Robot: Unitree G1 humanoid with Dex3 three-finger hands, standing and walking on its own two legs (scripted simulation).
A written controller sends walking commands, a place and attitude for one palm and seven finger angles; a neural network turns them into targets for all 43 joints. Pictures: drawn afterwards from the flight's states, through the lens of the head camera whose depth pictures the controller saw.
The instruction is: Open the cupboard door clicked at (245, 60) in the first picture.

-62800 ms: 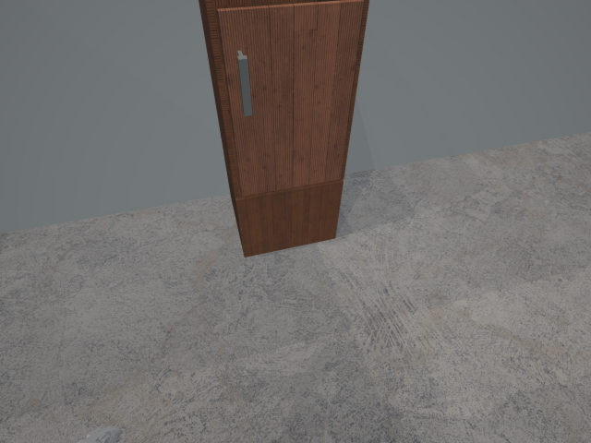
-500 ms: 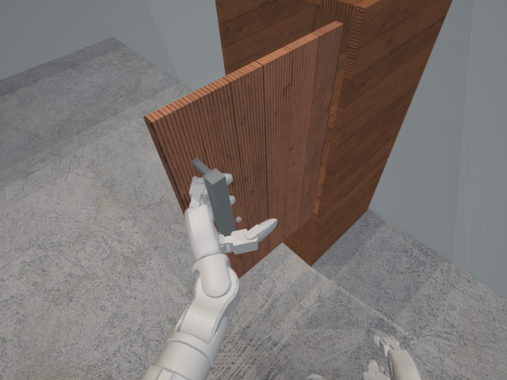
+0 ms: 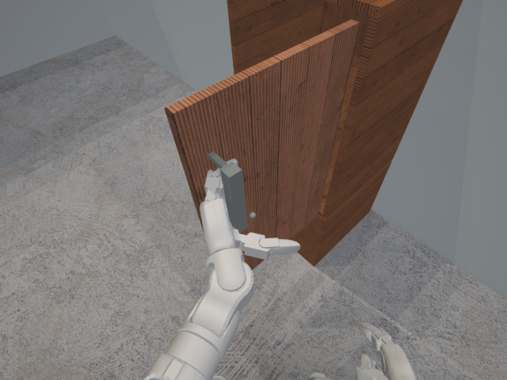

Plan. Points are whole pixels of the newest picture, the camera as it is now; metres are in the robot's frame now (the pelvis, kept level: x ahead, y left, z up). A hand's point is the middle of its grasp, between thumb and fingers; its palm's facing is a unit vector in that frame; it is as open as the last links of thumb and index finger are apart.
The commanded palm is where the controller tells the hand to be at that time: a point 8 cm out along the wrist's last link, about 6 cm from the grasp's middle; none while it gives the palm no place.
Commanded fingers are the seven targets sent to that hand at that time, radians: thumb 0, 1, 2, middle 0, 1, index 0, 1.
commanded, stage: slide the hand sideways off the handle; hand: left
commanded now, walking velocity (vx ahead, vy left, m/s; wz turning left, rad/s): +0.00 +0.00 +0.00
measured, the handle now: (227, 194) +0.40 +0.07 +0.07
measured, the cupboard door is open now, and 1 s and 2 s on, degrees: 88 93 93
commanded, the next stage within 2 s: draw the hand back to the body in 1.18 s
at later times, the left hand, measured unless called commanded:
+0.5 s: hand (256, 249) +0.29 +0.02 +0.08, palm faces -0.12 -0.99 -0.03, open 16.3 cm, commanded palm +0.27 +0.08 +0.07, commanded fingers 0.00 -0.50 0.30 -0.15 -0.30 -0.15 -0.30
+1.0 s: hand (224, 270) +0.26 +0.06 +0.07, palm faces -0.09 -1.00 -0.01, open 16.1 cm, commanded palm +0.23 +0.13 +0.07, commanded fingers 0.00 -0.50 0.30 -0.15 -0.30 -0.15 -0.30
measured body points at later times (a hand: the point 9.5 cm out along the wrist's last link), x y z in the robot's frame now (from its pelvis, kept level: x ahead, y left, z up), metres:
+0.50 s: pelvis +0.00 +0.01 +0.00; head +0.03 -0.02 +0.45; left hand +0.29 +0.07 +0.08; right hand +0.15 -0.22 -0.10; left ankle +0.01 +0.12 -0.69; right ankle +0.05 -0.10 -0.69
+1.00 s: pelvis +0.02 -0.01 +0.00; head +0.06 -0.03 +0.45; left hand +0.26 +0.11 +0.08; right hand +0.21 -0.22 -0.08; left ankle +0.01 +0.12 -0.69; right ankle +0.05 -0.10 -0.69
